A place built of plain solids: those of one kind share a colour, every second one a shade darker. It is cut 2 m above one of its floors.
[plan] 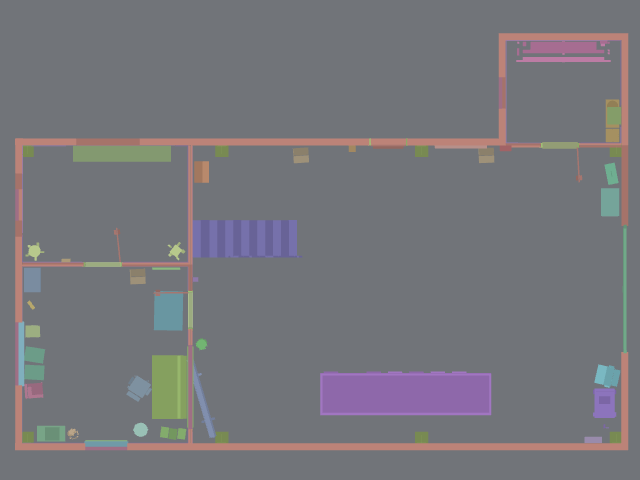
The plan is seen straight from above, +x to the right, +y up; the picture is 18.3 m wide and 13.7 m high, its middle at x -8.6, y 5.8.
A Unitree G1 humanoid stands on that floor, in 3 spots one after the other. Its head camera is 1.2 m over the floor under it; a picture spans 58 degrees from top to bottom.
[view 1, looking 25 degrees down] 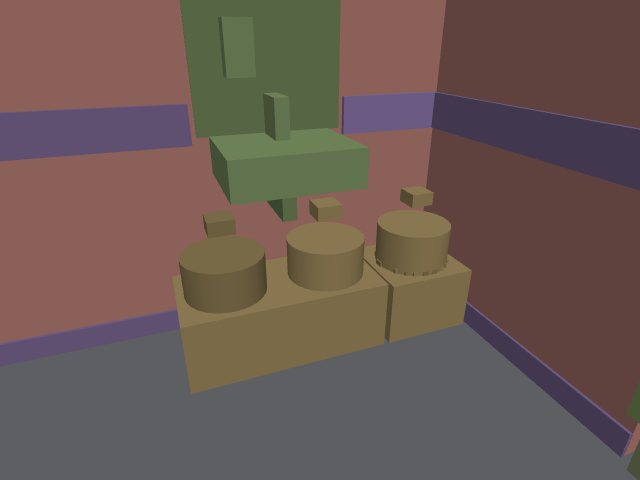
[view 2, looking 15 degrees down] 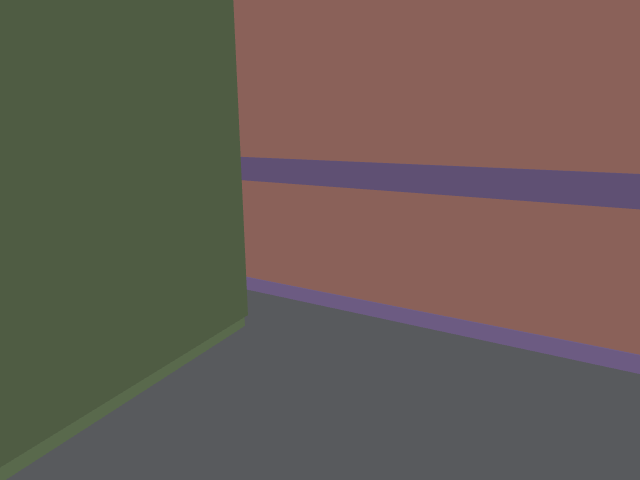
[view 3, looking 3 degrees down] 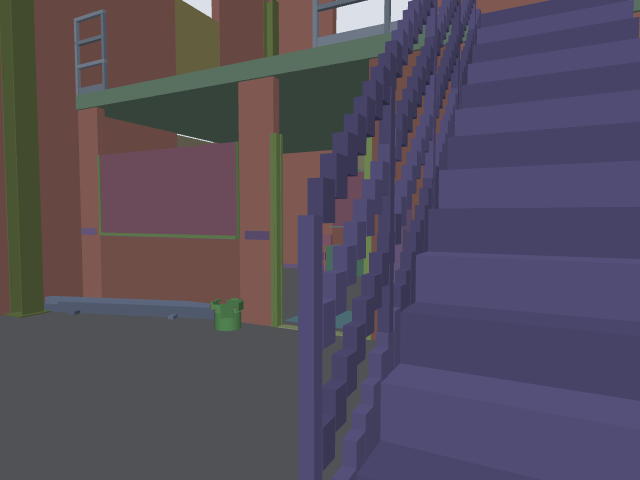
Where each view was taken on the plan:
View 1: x -1.75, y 9.80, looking -21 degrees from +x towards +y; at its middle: carboys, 1.75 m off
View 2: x -14.80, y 6.50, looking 28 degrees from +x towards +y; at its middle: wall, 2.86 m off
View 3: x -8.29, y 5.83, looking -153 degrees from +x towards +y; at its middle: stair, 1.07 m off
